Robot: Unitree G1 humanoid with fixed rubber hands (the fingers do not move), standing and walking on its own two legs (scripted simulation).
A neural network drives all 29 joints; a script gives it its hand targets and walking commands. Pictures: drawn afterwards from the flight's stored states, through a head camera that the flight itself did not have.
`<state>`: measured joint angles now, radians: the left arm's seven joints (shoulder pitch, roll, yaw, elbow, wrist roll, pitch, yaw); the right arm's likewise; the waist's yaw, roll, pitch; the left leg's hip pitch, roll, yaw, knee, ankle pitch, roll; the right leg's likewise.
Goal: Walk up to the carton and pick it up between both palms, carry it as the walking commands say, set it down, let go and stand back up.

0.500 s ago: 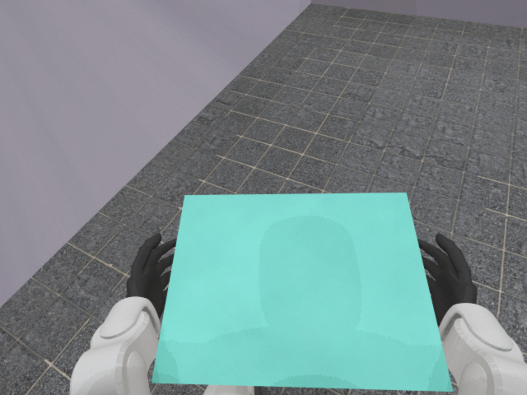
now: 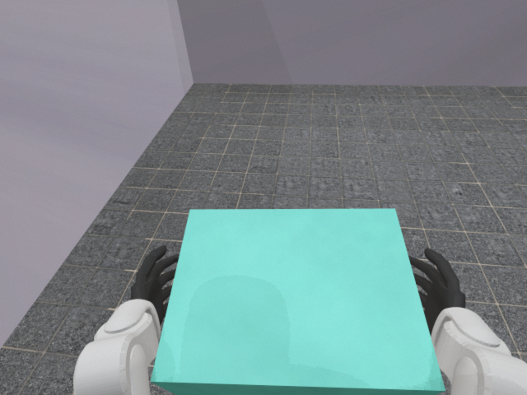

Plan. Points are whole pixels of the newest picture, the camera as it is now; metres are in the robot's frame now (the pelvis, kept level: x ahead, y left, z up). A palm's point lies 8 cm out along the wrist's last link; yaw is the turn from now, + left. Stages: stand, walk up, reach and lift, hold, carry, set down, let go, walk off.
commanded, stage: carry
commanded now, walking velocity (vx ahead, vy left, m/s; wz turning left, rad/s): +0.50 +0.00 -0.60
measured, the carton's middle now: (290, 319) +0.24 -0.01 +0.02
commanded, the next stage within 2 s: none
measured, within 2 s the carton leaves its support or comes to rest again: neither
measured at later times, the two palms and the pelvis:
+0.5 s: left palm (223, 157) +0.60 +0.11 +0.07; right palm (397, 178) +0.49 -0.24 +0.08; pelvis +0.33 +0.00 -0.02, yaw -17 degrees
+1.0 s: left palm (297, 98) +0.88 -0.08 +0.07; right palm (435, 124) +0.68 -0.39 +0.08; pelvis +0.60 -0.12 -0.01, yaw -32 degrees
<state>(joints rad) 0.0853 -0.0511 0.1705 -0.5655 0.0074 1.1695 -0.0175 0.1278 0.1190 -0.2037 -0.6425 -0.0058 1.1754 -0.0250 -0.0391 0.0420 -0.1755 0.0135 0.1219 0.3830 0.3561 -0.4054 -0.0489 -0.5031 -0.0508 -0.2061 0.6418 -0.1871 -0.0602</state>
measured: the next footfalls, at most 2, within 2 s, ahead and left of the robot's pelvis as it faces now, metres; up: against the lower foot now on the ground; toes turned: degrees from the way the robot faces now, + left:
right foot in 0.06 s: +0.14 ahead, -0.09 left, +0.00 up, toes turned -12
left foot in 0.44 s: +0.53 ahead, +0.07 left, +0.00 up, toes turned -8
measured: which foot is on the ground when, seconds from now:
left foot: down 0.00-0.08, up 0.10-0.42, down 0.44-0.90, up 0.92-1.00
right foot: up 0.00-0.04, down 0.06-0.48, up 0.50-0.88, down 0.90-1.00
